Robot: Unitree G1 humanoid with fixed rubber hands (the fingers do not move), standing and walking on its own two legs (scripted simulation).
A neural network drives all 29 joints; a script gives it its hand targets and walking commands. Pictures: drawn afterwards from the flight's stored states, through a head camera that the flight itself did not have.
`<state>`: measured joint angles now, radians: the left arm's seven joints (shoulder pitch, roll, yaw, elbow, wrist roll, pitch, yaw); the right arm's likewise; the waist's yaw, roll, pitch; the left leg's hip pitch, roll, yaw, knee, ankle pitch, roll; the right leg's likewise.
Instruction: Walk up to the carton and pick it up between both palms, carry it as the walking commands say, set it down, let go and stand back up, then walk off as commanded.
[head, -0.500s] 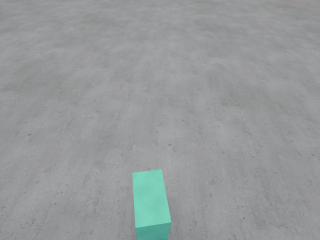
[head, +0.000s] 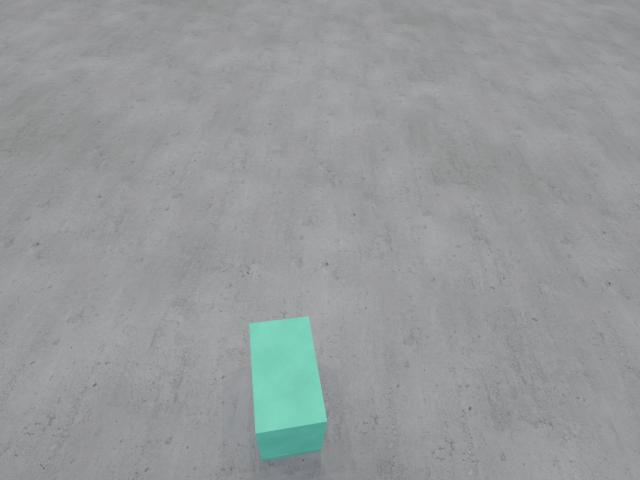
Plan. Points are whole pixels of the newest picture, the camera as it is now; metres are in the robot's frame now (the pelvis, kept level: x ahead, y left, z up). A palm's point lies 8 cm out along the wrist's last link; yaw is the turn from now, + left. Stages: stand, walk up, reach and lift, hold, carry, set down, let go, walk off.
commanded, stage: walk off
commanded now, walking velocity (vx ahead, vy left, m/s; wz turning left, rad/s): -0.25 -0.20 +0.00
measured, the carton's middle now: (285, 387) +0.48 +0.05 -0.64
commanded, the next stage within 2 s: stand in 1.96 s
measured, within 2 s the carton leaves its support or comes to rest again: neither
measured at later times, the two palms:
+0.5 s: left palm out of the picture -0.07 +0.15 -0.17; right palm out of the picture -0.05 -0.32 -0.11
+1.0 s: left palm out of the picture -0.16 +0.04 -0.12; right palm out of the picture -0.17 -0.50 -0.15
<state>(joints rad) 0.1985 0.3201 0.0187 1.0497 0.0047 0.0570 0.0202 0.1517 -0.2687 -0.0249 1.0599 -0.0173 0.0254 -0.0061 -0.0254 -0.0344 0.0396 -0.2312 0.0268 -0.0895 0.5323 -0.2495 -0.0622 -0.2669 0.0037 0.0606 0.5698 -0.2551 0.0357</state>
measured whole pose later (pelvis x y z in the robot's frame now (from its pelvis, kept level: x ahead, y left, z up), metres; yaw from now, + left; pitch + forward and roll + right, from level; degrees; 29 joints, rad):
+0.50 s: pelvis -0.09 -0.08 +0.00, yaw +4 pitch -2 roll -3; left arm 0.21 0.23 0.04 1.02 0.04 0.11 0.02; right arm 0.22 -0.14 -0.03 1.07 -0.03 0.06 -0.07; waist -0.02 -0.08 0.04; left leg -0.22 0.05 0.07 0.64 -0.40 0.05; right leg -0.53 0.14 0.03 1.01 -0.42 -0.01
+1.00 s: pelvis -0.20 -0.22 +0.00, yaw +5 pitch -1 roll -1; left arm 0.20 0.20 0.05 0.99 0.04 0.08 0.00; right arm 0.23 -0.29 -0.11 1.08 -0.01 0.10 -0.07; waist -0.03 0.09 0.06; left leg -0.50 0.02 -0.08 1.18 -0.57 0.00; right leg -0.23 0.00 -0.04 0.57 -0.32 0.00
